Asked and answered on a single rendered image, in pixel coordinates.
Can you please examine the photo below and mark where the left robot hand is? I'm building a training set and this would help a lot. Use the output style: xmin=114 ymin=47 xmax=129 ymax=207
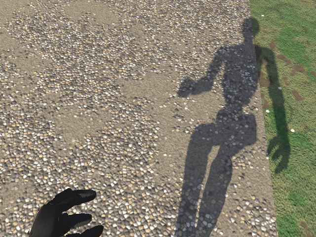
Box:
xmin=28 ymin=188 xmax=104 ymax=237

